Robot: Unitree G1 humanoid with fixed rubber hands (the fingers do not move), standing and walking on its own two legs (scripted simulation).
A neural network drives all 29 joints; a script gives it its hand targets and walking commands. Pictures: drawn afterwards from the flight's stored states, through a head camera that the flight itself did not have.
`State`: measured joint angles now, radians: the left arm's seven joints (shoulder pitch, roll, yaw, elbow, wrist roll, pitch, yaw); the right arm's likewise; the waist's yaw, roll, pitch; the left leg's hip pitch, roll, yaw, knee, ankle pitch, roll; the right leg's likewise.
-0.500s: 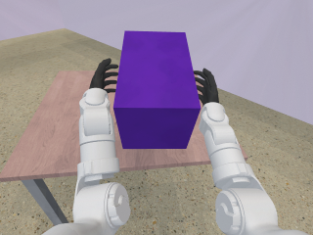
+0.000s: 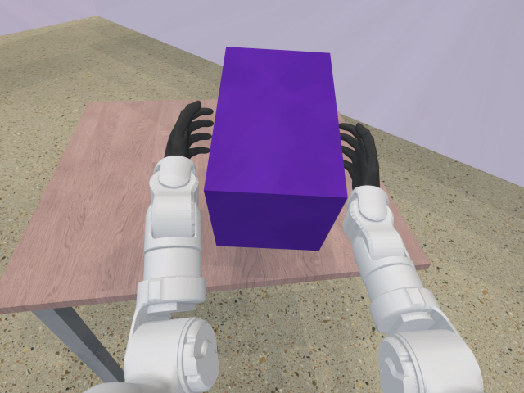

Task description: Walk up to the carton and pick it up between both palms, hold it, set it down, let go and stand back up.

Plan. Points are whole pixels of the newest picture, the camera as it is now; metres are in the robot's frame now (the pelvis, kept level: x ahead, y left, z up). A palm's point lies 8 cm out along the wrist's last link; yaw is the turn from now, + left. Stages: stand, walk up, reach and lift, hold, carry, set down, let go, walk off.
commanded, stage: set down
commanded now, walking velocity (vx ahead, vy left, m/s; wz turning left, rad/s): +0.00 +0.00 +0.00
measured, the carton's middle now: (273, 149) +0.47 +0.03 +0.15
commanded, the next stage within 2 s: none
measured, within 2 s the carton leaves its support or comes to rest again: neither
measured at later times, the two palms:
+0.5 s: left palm (193, 158) +0.39 +0.15 +0.18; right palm (367, 190) +0.38 -0.12 +0.15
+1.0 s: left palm (191, 177) +0.42 +0.16 +0.11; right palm (345, 199) +0.41 -0.11 +0.09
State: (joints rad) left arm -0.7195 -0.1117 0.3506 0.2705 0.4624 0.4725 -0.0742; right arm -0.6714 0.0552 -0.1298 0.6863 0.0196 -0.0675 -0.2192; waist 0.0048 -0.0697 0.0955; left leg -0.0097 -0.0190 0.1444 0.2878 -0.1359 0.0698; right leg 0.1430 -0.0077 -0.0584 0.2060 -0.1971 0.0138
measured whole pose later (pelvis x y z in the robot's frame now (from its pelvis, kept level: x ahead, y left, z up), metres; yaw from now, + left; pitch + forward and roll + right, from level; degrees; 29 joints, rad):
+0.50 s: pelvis -0.02 -0.01 +0.00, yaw +0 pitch -3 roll -1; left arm -0.96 -0.08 0.52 0.77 0.48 0.27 -0.06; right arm -0.78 0.15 -0.53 0.87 -0.31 -0.12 -0.17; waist 0.04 -0.07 0.02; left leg -0.13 -0.01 0.14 0.26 -0.08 0.07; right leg -0.02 0.00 -0.06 0.26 -0.18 0.00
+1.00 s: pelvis +0.01 +0.00 +0.00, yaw +0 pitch +5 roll -1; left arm -0.87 -0.06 0.47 0.81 0.41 0.14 -0.02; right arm -0.75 0.15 -0.53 0.92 -0.32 -0.21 -0.18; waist 0.05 -0.05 -0.02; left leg -0.29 0.00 0.13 0.33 -0.13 0.06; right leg -0.13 0.01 -0.07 0.23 -0.19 0.01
